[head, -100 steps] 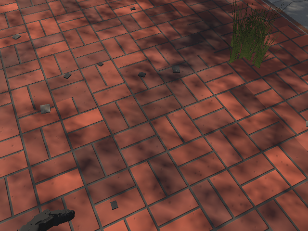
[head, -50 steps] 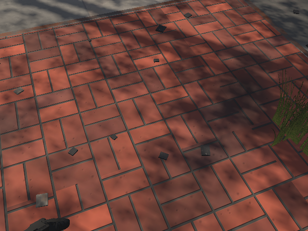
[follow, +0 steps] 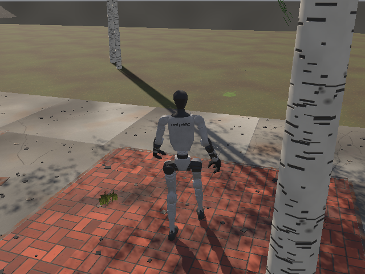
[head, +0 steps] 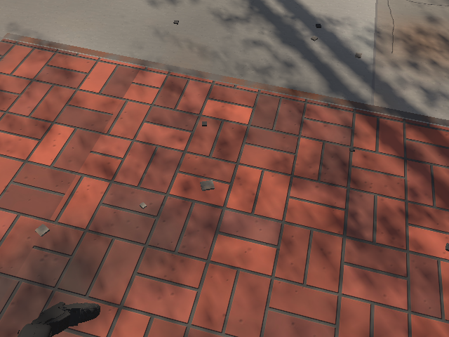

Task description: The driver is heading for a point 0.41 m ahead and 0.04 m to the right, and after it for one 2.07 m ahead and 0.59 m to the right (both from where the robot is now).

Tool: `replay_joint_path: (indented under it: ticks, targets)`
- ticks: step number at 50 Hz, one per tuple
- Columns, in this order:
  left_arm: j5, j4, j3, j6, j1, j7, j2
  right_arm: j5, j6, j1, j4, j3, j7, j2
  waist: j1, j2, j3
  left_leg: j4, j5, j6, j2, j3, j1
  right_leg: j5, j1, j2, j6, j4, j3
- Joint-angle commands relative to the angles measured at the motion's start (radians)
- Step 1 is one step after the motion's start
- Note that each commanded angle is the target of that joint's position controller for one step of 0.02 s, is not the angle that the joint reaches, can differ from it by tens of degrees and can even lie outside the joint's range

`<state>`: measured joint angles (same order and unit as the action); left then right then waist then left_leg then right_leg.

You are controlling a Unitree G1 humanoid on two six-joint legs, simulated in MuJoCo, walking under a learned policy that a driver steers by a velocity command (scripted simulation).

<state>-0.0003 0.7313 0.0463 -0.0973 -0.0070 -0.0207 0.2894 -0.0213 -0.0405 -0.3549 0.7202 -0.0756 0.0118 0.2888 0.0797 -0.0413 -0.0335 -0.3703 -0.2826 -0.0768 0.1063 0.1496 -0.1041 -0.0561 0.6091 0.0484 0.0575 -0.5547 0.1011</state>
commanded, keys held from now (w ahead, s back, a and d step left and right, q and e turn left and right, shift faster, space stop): w+q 0.06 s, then w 0.24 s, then w+e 0.70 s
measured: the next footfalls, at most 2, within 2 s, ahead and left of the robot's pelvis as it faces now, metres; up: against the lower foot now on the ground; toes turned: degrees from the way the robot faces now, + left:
right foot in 0.10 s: +0.24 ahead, -0.14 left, +0.00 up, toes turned +7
left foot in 0.56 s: +0.46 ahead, +0.15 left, +0.00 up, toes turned +2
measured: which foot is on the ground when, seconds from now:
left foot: down 0.00-0.12, up 0.14-0.54, down 0.56-1.00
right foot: up 0.00-0.08, down 0.10-0.58, up 0.60-1.00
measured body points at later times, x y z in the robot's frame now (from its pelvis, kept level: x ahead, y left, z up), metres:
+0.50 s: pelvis +0.27 -0.01 +0.00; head +0.31 -0.01 +0.45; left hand +0.22 +0.26 -0.13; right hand +0.54 -0.21 -0.07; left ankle +0.41 +0.15 -0.71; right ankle +0.20 -0.15 -0.74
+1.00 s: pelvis +0.53 +0.01 -0.01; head +0.56 -0.01 +0.44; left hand +0.78 +0.20 -0.09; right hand +0.50 -0.29 -0.14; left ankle +0.42 +0.15 -0.74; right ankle +0.67 -0.15 -0.71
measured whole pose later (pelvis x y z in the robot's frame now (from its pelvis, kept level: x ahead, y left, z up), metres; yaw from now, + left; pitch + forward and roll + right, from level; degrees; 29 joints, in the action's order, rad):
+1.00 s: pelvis +0.53 +0.01 -0.01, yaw -11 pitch +1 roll +3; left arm 0.02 0.69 0.05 -0.02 -0.08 -0.05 0.28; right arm -0.01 -0.07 -0.33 0.84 -0.09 0.01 0.30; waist 0.09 -0.04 -0.03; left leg -0.24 -0.33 0.03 -0.01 -0.24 0.08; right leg 0.05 0.63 0.09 -0.03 -0.67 -0.01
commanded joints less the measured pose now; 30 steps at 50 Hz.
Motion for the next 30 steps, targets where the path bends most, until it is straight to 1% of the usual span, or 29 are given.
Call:
replay_joint_path:
  ticks: [1, 2, 3, 4, 5, 6, 7, 8, 9, 10, 11, 12, 13, 14, 15, 16, 17, 18, 20, 22, 24, 25, 26, 27, 28, 29, 30]
  targets:
    - [0.007, -0.088, 0.029, -0.026, 0.083, -0.009, 0.11, -0.005, -0.004, -0.021, -0.042, -0.045, 0.01, 0.158, -0.017, 0.138, 0.015, 0.037, 0.159, -0.125, -0.245, 0.225, -0.051, 0.022, -0.122, -0.038, -0.019, 0.062, -0.011]
    - [0.008, -0.086, 0.035, -0.03, 0.065, -0.011, 0.12, -0.003, 0.0, -0.017, -0.042, -0.047, 0.012, 0.159, -0.029, 0.154, 0.019, 0.007, 0.174, -0.119, -0.253, 0.251, -0.031, 0.073, -0.145, -0.04, -0.032, 0.069, -0.012]
    - [0.009, -0.077, 0.041, -0.035, 0.025, -0.01, 0.13, -0.002, 0.005, -0.008, -0.043, -0.047, 0.013, 0.157, -0.051, 0.173, 0.028, -0.029, 0.202, -0.109, -0.251, 0.268, -0.023, 0.115, -0.196, -0.045, -0.049, 0.083, -0.024]
    - [0.005, -0.05, 0.053, -0.04, -0.063, -0.006, 0.144, 0.001, 0.007, 0.003, -0.046, -0.038, 0.012, 0.133, -0.097, 0.175, 0.067, -0.1, 0.265, -0.087, -0.221, 0.246, -0.024, 0.106, -0.308, -0.048, -0.075, 0.121, -0.049]
    - [-0.014, -0.031, 0.065, -0.046, -0.183, -0.001, 0.179, 0.01, 0.004, -0.001, -0.053, -0.017, 0.008, 0.079, -0.149, 0.138, 0.177, -0.291, 0.265, -0.053, -0.17, 0.188, -0.081, 0.112, -0.52, 0.042, -0.128, 0.096, 0.019]
    - [-0.033, -0.013, 0.083, -0.043, -0.32, 0.004, 0.256, 0.006, -0.003, -0.1, -0.067, 0.002, 0.009, 0.022, -0.145, -0.066, 0.332, -0.623, 0.023, 0.022, -0.047, 0.066, -0.355, 0.217, -0.872, 0.251, -0.256, 0.111, 0.352]
    - [-0.007, 0.035, 0.088, -0.03, -0.382, -0.01, 0.25, -0.017, -0.011, -0.174, -0.064, 0.006, 0.011, 0.044, -0.131, -0.296, 0.365, -0.849, -0.312, 0.055, -0.02, 0.025, -0.594, 0.486, -0.973, 0.366, -0.352, 0.238, 0.718]
    - [0.013, 0.018, 0.064, -0.026, -0.332, -0.011, 0.161, -0.023, -0.012, -0.103, -0.051, -0.012, 0.01, 0.131, -0.153, -0.155, 0.222, -0.929, -0.252, 0.059, -0.073, 0.059, -0.678, 0.627, -0.873, 0.331, -0.318, 0.277, 0.654]
    - [0.007, 0.008, 0.052, -0.016, -0.28, -0.008, 0.121, -0.012, -0.01, 0.001, -0.067, -0.016, 0.009, 0.15, -0.159, -0.072, 0.121, -0.931, -0.174, 0.058, -0.109, 0.021, -0.681, 0.57, -0.751, 0.287, -0.278, 0.279, 0.493]
    - [-0.004, 0.008, 0.043, -0.01, -0.237, -0.007, 0.105, 0.001, -0.013, 0.065, -0.084, -0.015, 0.008, 0.139, -0.143, -0.03, 0.054, -0.883, -0.12, 0.055, -0.134, -0.001, -0.659, 0.455, -0.63, 0.244, -0.267, 0.301, 0.387]
    - [-0.011, 0.011, 0.034, -0.009, -0.213, -0.004, 0.084, 0.01, -0.015, 0.089, -0.09, -0.017, 0.004, 0.126, -0.121, -0.032, 0.025, -0.821, -0.078, 0.051, -0.165, -0.003, -0.626, 0.358, -0.556, 0.211, -0.26, 0.32, 0.312]
    - [-0.015, 0.016, 0.03, -0.011, -0.206, -0.002, 0.077, 0.007, -0.015, 0.078, -0.089, -0.014, -0.001, 0.106, -0.1, -0.052, 0.022, -0.778, -0.055, 0.05, -0.182, -0.014, -0.578, 0.291, -0.51, 0.187, -0.256, 0.34, 0.261]
    - [-0.01, 0.024, 0.029, -0.014, -0.21, -0.001, 0.075, 0.005, -0.014, 0.066, -0.085, -0.009, -0.005, 0.085, -0.091, -0.064, 0.03, -0.738, -0.049, 0.052, -0.19, -0.031, -0.555, 0.241, -0.492, 0.177, -0.263, 0.356, 0.226]
    - [-0.003, 0.033, 0.031, -0.017, -0.219, -0.001, 0.086, 0.007, -0.014, 0.071, -0.087, -0.003, -0.007, 0.068, -0.088, -0.064, 0.031, -0.697, -0.038, 0.058, -0.197, -0.049, -0.553, 0.192, -0.483, 0.176, -0.275, 0.372, 0.194]
    - [0.002, 0.04, 0.036, -0.018, -0.227, 0.001, 0.106, 0.011, -0.015, 0.096, -0.097, 0.003, -0.008, 0.056, -0.09, -0.057, 0.024, -0.641, -0.014, 0.065, -0.205, -0.062, -0.562, 0.152, -0.478, 0.179, -0.285, 0.39, 0.168]
    - [0.008, 0.047, 0.04, -0.017, -0.239, 0.003, 0.124, 0.02, -0.019, 0.133, -0.111, 0.009, -0.009, 0.047, -0.098, -0.047, 0.018, -0.574, 0.025, 0.071, -0.211, -0.077, -0.561, 0.114, -0.47, 0.177, -0.294, 0.401, 0.153]
    - [0.013, 0.052, 0.042, -0.013, -0.246, 0.005, 0.136, 0.023, -0.025, 0.167, -0.121, 0.015, -0.011, 0.037, -0.107, -0.037, 0.015, -0.499, 0.077, 0.076, -0.211, -0.087, -0.547, 0.088, -0.465, 0.166, -0.291, 0.406, 0.129]
    - [0.017, 0.057, 0.045, -0.008, -0.255, 0.007, 0.145, 0.023, -0.032, 0.202, -0.129, 0.021, -0.014, 0.028, -0.116, -0.034, 0.011, -0.423, 0.131, 0.081, -0.202, -0.098, -0.521, 0.07, -0.454, 0.151, -0.284, 0.408, 0.103]
    - [0.025, 0.068, 0.048, 0.002, -0.284, 0.01, 0.162, 0.017, -0.042, 0.265, -0.138, 0.025, -0.022, 0.025, -0.136, -0.031, 0.003, -0.293, 0.228, 0.095, -0.172, -0.116, -0.45, 0.048, -0.429, 0.128, -0.268, 0.398, 0.063]
    - [0.031, 0.084, 0.05, 0.011, -0.333, 0.012, 0.171, 0.009, -0.048, 0.318, -0.149, 0.023, -0.03, 0.036, -0.154, -0.034, 0.0, -0.221, 0.28, 0.105, -0.146, -0.121, -0.403, 0.05, -0.44, 0.137, -0.259, 0.38, 0.073]
    - [0.036, 0.096, 0.051, 0.021, -0.361, 0.016, 0.174, 0.004, -0.056, 0.349, -0.161, 0.017, -0.036, 0.055, -0.151, -0.043, -0.002, -0.163, 0.271, 0.095, -0.136, -0.108, -0.37, 0.076, -0.473, 0.158, -0.242, 0.345, 0.108]
    - [0.036, 0.099, 0.052, 0.027, -0.364, 0.019, 0.179, 0.002, -0.06, 0.342, -0.161, 0.011, -0.038, 0.07, -0.136, -0.05, 0.003, -0.135, 0.253, 0.086, -0.134, -0.102, -0.336, 0.087, -0.487, 0.169, -0.23, 0.323, 0.128]
    - [0.035, 0.101, 0.054, 0.032, -0.359, 0.021, 0.184, 0.002, -0.064, 0.313, -0.153, 0.003, -0.037, 0.084, -0.109, -0.055, 0.014, -0.105, 0.24, 0.073, -0.13, -0.107, -0.273, 0.077, -0.484, 0.171, -0.216, 0.289, 0.134]
    - [0.033, 0.1, 0.05, 0.034, -0.355, 0.023, 0.176, 0.004, -0.065, 0.243, -0.131, -0.01, -0.032, 0.107, -0.066, -0.05, 0.048, -0.074, 0.226, 0.053, -0.121, -0.12, -0.153, 0.017, -0.464, 0.146, -0.194, 0.216, 0.118]
    - [0.024, 0.094, 0.038, 0.032, -0.355, 0.022, 0.14, 0.015, -0.066, 0.127, -0.104, -0.031, -0.022, 0.15, -0.008, -0.031, 0.126, -0.075, 0.217, 0.021, -0.159, -0.096, 0.037, -0.007, -0.402, 0.088, -0.161, 0.056, 0.077]
    - [-0.005, 0.058, 0.01, 0.028, -0.347, 0.021, 0.062, 0.034, -0.061, -0.044, -0.089, -0.051, -0.009, 0.226, 0.06, 0.108, 0.287, -0.106, 0.209, -0.044, -0.369, 0.106, 0.308, 0.242, -0.226, 0.008, -0.116, -0.263, 0.011]
    - [0.022, 0.036, -0.005, 0.014, -0.462, 0.024, 0.009, 0.037, -0.045, -0.076, -0.067, -0.058, -0.017, 0.266, 0.004, 0.385, 0.385, 0.007, -0.031, -0.166, -0.548, 0.494, 0.485, 0.653, 0.069, -0.081, -0.077, -0.542, -0.042]
Velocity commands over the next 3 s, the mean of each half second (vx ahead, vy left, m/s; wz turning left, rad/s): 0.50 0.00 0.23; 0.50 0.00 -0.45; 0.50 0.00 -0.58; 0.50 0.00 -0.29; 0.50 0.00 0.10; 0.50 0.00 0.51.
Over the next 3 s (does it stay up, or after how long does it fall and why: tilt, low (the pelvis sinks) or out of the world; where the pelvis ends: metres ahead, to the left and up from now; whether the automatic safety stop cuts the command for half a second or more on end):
stays up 1.52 -0.52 0.00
